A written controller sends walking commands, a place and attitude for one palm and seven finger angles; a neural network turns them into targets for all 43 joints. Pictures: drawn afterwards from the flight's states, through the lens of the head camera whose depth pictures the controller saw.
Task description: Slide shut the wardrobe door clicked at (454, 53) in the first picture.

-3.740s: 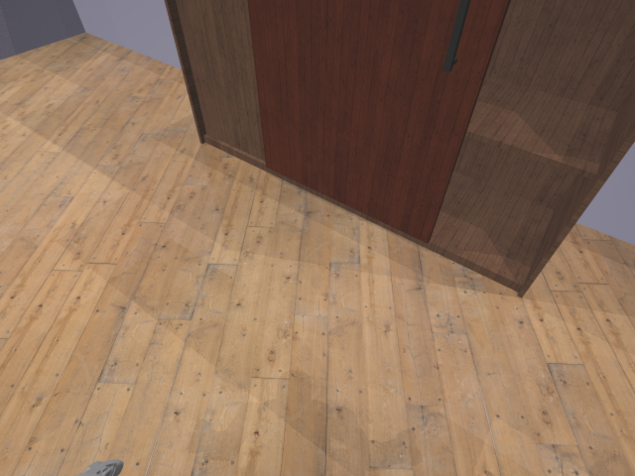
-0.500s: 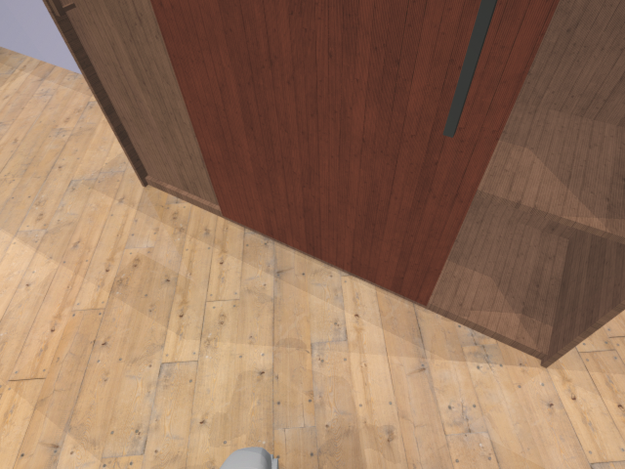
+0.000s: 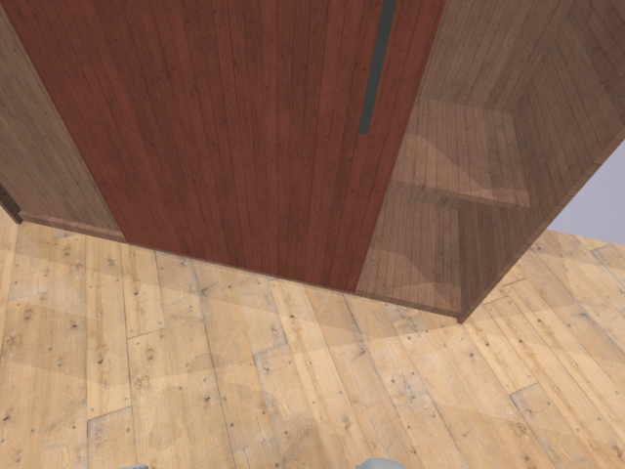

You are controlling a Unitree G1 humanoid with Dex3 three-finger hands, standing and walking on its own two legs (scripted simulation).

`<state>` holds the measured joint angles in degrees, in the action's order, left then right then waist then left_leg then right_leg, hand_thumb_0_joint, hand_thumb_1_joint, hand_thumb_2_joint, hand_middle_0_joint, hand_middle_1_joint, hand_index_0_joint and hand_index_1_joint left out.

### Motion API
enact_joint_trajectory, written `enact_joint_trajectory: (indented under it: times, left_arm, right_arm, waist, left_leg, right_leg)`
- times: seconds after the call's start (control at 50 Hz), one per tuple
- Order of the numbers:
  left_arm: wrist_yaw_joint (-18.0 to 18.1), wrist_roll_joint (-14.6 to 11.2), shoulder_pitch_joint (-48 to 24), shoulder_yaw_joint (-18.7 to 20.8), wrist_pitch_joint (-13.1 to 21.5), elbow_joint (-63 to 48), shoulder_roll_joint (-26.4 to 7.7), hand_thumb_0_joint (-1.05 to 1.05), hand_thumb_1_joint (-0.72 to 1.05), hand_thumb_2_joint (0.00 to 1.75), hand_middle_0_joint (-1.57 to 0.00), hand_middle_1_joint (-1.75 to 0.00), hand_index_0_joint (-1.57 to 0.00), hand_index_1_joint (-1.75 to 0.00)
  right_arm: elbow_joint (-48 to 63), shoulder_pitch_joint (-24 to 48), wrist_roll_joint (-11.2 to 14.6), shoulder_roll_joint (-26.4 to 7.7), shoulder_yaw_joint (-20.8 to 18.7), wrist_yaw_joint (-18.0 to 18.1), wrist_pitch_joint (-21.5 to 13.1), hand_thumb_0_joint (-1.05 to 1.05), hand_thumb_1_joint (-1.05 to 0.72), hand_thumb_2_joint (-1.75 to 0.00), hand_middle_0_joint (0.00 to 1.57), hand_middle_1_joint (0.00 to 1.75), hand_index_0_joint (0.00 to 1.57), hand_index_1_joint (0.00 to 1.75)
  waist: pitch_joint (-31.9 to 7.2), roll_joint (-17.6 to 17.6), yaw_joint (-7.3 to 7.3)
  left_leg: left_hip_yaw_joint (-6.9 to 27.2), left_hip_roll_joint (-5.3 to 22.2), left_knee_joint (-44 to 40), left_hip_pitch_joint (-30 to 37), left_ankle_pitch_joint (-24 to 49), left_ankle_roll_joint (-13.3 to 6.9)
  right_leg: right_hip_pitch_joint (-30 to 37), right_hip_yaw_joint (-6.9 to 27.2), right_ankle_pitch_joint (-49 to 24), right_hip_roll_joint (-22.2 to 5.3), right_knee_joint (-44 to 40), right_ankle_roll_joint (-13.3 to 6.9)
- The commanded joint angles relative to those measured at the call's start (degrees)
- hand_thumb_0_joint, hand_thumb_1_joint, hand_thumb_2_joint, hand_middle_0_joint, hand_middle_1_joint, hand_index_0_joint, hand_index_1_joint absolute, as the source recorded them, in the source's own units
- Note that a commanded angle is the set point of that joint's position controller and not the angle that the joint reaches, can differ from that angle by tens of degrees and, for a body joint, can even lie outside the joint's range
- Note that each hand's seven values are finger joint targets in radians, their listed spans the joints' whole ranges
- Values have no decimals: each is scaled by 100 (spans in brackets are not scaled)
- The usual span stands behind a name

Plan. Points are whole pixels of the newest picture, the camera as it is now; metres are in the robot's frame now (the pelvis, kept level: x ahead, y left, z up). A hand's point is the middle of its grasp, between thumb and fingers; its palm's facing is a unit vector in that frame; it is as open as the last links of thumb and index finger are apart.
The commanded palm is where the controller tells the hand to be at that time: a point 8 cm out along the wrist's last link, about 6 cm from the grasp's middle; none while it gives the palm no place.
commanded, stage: turn to face it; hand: left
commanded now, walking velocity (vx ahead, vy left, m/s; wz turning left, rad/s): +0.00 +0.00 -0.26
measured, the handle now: (381, 46) +0.75 -0.07 +0.17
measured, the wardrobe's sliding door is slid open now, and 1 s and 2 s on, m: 0.39 0.39 0.39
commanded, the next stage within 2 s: take the last steps up to it in 0.08 s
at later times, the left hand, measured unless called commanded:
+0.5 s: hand out of the picture +0.07 +0.15 -0.17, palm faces -0.05 -0.98 -0.21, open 7.3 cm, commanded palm none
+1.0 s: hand (273, 381) +0.28 +0.07 -0.18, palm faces -0.20 -0.96 -0.20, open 7.4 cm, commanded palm none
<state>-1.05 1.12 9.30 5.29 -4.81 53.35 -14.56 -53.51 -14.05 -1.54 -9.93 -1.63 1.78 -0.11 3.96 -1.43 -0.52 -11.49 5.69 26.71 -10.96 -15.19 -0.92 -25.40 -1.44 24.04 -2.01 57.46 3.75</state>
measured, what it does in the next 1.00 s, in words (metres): walks ahead: right foot, then left foot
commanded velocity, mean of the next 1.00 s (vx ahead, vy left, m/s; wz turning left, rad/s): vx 0.23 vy -0.04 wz -0.11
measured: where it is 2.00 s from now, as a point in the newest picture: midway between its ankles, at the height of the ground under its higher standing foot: outside the picture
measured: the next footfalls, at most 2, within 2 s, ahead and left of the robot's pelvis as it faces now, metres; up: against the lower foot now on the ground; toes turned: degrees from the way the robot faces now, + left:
right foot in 0.16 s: +0.02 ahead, -0.14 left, +0.00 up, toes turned -9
left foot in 0.58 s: +0.10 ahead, +0.09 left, +0.00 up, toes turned +0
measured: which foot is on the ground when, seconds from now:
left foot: down 0.00-0.16, up 0.18-0.56, down 0.58-0.98, up 1.00-1.00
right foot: up 0.00-0.14, down 0.16-0.58, up 0.60-0.96, down 0.98-1.00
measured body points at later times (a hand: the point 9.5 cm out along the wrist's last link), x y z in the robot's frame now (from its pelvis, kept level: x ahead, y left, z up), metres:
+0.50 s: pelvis +0.02 -0.04 +0.00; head +0.02 -0.04 +0.45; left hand +0.07 +0.20 -0.15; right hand +0.03 -0.28 -0.15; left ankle +0.04 +0.09 -0.71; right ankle -0.02 -0.13 -0.74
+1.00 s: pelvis +0.16 -0.09 -0.02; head +0.18 -0.11 +0.43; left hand +0.29 +0.12 -0.16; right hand +0.01 -0.26 -0.18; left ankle +0.07 +0.08 -0.74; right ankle +0.22 -0.21 -0.75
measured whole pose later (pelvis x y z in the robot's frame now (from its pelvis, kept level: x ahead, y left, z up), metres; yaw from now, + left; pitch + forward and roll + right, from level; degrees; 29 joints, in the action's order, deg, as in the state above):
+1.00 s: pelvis +0.16 -0.09 -0.02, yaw -11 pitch +0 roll +1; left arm -1.4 1.5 9.1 3.8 2.0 59.3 -9.6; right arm -66.6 -26.3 -1.5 -6.5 -2.4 0.7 -2.0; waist 3.8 1.0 -2.6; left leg -9.2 7.1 33.5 -3.6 -26.3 2.7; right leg -23.5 -7.4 11.0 -4.0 34.6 -1.9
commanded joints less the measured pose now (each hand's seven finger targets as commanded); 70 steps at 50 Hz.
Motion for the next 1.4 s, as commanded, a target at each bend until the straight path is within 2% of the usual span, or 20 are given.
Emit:
enact_joint_trajectory:
  times: [0.0, 0.1, 0.14, 0.18, 0.28, 0.4, 0.5, 0.52, 0.56, 0.58, 0.7, 0.84, 0.92, 0.94, 0.96, 0.98, 1.08, 1.24, 1.32, 1.38]
  left_arm:
    - [-8, -12, -337, -45, 179, -503, -57, 0, 90, 90, -20, -30, -20, -30]
    - [62, 2, 330, -34, 363, -242, -232, 0, 90, 90, -20, -30, -20, -30]
    - [200, 8, 770, 92, 480, -81, -1147, 0, 90, 90, -20, -30, -20, -30]
    - [252, -26, 640, 77, 447, -4, -874, 0, 90, 90, -20, -30, -20, -30]
    - [207, 7, 257, 6, 556, -21, -459, 0, 90, 90, -20, -30, -20, -30]
    - [151, 35, 796, 23, 658, 280, -529, 0, 90, 90, -20, -30, -20, -30]
    - [112, -21, 657, 11, 642, 443, -498, 0, 90, 90, -20, -30, -20, -30]
    - [80, -44, 652, -20, 621, 435, -338, 0, 90, 90, -20, -30, -20, -30]
    - [7, -52, 536, -112, 620, 165, 188, 0, 90, 90, -20, -30, -20, -30]
    - [5, 47, 100, -73, 582, 37, -65, 0, 90, 90, -20, -30, -20, -30]
    - [-98, 48, 641, -98, 576, 448, 207, 0, 90, 90, -20, -30, -20, -30]
    - [-81, 5, -174, -164, 611, 261, 340, 0, 90, 90, -20, -30, -20, -30]
    - [-48, 32, 818, -44, 702, 598, 126, 0, 90, 90, -20, -30, -20, -30]
    - [-6, 48, 1521, 36, 758, 804, -231, 0, 90, 90, -20, -30, -20, -30]
    - [78, 68, 2208, 198, 816, 965, -881, 0, 90, 90, -20, -30, -20, -30]
    - [119, -48, 2359, 169, 800, 941, -1076, 0, 90, 90, -20, -30, -20, -30]
    - [227, 11, 506, -136, 868, 529, 58, 0, 90, 90, -20, -30, -20, -30]
    - [282, -9, 566, -261, 773, 680, -32, 0, 90, 90, -20, -30, -20, -30]
    - [379, -70, 819, -271, 557, 654, 55, 0, 90, 90, -20, -30, -20, -30]
    - [382, -81, 1079, -270, 387, 639, 27, 0, 90, 90, -20, -30, -20, -30]
  right_arm:
    - [86, -444, -6, -1188, -351, 16, -25, 0, -90, -90, 20, 30, 20, 30]
    - [-44, -390, 58, -1166, -399, -43, 12, 0, -90, -90, 20, 30, 20, 30]
    - [206, -224, 101, -491, -213, -84, 80, 0, -90, -90, 20, 30, 20, 30]
    - [107, 47, 75, -584, -211, 10, 222, 0, -90, -90, 20, 30, 20, 30]
    - [-182, -162, -40, -598, -260, -139, 116, 0, -90, -90, 20, 30, 20, 30]
    - [-25, 253, -26, -468, -246, -210, -23, 0, -90, -90, 20, 30, 20, 30]
    - [-285, -484, 0, -384, -187, -161, -181, 0, -90, -90, 20, 30, 20, 30]
    - [-435, -856, 3, -534, -200, -113, -227, 0, -90, -90, 20, 30, 20, 30]
    - [-562, -1709, -103, -1471, -395, -40, -225, 0, -90, -90, 20, 30, 20, 30]
    - [-598, -1661, -83, -1417, -369, -5, -228, 0, -90, -90, 20, 30, 20, 30]
    - [-579, -900, 16, -632, -132, 16, -445, 0, -90, -90, 20, 30, 20, 30]
    - [-914, -1275, -24, -618, -225, -32, -367, 0, -90, -90, 20, 30, 20, 30]
    - [-933, -991, -4, -635, -257, -48, -303, 0, -90, -90, 20, 30, 20, 30]
    - [-937, -1038, 41, -498, -234, -94, -308, 0, -90, -90, 20, 30, 20, 30]
    - [-826, -1265, 105, -64, -141, -137, -326, 0, -90, -90, 20, 30, 20, 30]
    - [-635, -994, 120, -233, -125, -120, -267, 0, -90, -90, 20, 30, 20, 30]
    - [-846, -907, 4, 15, -145, -140, -126, 0, -90, -90, 20, 30, 20, 30]
    - [-759, -486, 90, 118, 54, -85, -85, 0, -90, -90, 20, 30, 20, 30]
    - [-663, -421, 84, -575, -67, -17, -84, 0, -90, -90, 20, 30, 20, 30]
    - [-509, -19, 95, -795, -121, 80, -1, 0, -90, -90, 20, 30, 20, 30]
  waist:
    - [-453, 1369, -231]
    - [-842, 888, 95]
    - [-928, -1318, 262]
    - [-659, -1351, 279]
    - [-180, -597, 41]
    - [-4, -575, 224]
    - [3, -424, -168]
    - [-25, 56, -301]
    - [90, 2093, -620]
    - [417, 1660, -654]
    - [190, 832, -20]
    - [384, 1063, -211]
    - [-76, 636, 340]
    - [-451, -99, 651]
    - [-1058, -1753, 823]
    - [-1199, -1464, 807]
    - [-169, -333, -85]
    - [-434, -356, -21]
    - [-421, 570, 34]
    - [-340, 1663, 131]
  left_leg:
    - [805, 1381, -591, 784, 3012, -702]
    - [435, 1119, 472, 273, 2271, -149]
    - [220, 178, 2412, -1942, -1938, 486]
    - [967, 123, 3305, -1981, -1783, 404]
    - [786, 160, 3242, -1906, -723, 474]
    - [690, 18, 2019, -1739, -841, 369]
    - [363, -270, 151, 181, -24, 252]
    - [506, -158, -214, 917, -215, 231]
    - [3629, 2087, -1896, 1257, -2771, -644]
    - [4007, 2286, -2297, 674, -3114, -803]
    - [1367, 1170, -1800, 606, 542, -605]
    - [846, 1131, -1456, 500, 1427, -638]
    - [524, 856, -231, -96, 1174, -348]
    - [286, 530, 914, -786, 805, -200]
    - [-16, -210, 2791, -1988, -1306, 36]
    - [678, -256, 3983, -2277, -2144, -35]
    - [995, 329, 3812, -1692, -377, 77]
    - [706, -93, 930, -694, 146, 287]
    - [1303, 641, -175, 389, 3968, -72]
    - [1920, 1243, -786, 75, 4533, -717]
  right_leg:
    - [20, -303, 238, -7, -974, -97]
    - [1698, -339, -1524, 6, -3516, -337]
    - [2841, 1844, -4760, -2149, -3737, -1235]
    - [2087, 1696, -3555, -1756, -3949, -1589]
    - [1535, 1162, -783, -1173, -4493, -1417]
    - [1657, 1562, -10, -1220, -4691, -1595]
    - [731, 1173, 294, -780, -4120, -1265]
    - [191, 928, 424, -497, -3593, -1088]
    - [-1311, -313, 803, 434, -832, -612]
    - [-1495, 175, 593, 99, 119, -638]
    - [-1077, 10, -926, -370, 275, -367]
    - [-394, -528, -904, -318, -1629, -349]
    - [1594, -792, -1349, 33, -2649, -494]
    - [2730, -303, -1088, -289, -2921, -657]
    - [3746, 1890, -667, -1866, -3694, -1185]
    - [3403, 2892, -345, -2400, -4450, -1501]
    - [1038, 618, -1537, -1594, -4690, -1306]
    - [1567, -148, -4155, -1130, -3955, -1258]
    - [1077, -293, -2400, -522, -3044, -512]
    - [1031, -358, 79, -105, -1953, -302]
